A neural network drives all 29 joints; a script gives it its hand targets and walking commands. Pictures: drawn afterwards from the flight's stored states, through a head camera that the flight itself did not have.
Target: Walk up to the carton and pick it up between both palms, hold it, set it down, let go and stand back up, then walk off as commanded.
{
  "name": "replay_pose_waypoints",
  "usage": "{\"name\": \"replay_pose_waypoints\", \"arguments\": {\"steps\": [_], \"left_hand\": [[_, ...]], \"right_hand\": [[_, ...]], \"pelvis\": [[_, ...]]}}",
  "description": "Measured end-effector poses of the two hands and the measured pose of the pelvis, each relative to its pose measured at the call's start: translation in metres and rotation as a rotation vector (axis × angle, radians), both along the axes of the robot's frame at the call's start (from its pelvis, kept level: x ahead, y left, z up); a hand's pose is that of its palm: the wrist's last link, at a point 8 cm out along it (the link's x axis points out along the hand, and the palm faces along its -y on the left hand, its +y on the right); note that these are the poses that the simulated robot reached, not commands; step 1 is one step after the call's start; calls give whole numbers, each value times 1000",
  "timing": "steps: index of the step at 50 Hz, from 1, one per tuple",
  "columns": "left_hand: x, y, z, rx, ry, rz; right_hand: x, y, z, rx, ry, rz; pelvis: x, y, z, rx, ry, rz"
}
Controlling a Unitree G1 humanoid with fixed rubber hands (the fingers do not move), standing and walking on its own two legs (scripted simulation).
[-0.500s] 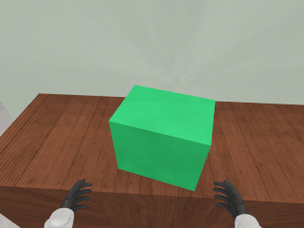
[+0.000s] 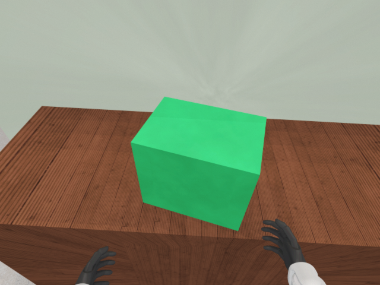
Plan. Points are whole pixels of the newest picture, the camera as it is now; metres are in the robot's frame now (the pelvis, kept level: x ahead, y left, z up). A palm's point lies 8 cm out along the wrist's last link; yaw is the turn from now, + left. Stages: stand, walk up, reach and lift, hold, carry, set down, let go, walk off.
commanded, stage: let go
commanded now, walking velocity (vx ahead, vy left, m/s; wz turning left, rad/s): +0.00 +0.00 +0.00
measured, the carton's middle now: (200, 162) +0.43 -0.01 +0.02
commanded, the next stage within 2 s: stand in 0.40 s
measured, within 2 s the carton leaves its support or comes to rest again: neither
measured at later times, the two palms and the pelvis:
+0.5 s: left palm (89, 271) +0.18 +0.23 -0.07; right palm (293, 256) +0.21 -0.21 -0.03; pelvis +0.02 -0.01 +0.00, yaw +1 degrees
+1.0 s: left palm out of the picture +0.09 +0.32 -0.10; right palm (291, 256) +0.21 -0.20 -0.03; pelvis +0.01 +0.03 +0.00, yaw +0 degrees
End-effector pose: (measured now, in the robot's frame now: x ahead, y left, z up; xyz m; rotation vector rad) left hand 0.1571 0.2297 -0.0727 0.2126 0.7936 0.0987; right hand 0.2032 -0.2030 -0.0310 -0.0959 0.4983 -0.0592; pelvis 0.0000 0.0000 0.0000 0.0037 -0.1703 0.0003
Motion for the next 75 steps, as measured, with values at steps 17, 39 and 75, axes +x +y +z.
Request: {"name": "replay_pose_waypoints", "arguments": {"steps": [17, 39, 75], "left_hand": [[31, -21, 2, -24, 4, -38], [-45, 90, -15, 125, 179, 74], [-164, 115, -18, 292, 184, 119]], "right_hand": [[1, -2, 0, -6, 9, 27], [3, -2, 2, -191, -12, 236], [-11, -4, -11, -193, -189, 204]], "pelvis": [[15, -9, 1, 12, 7, 1], [19, 12, -2, -22, 130, 6], [-94, 15, -44, -10, 93, 12]]}}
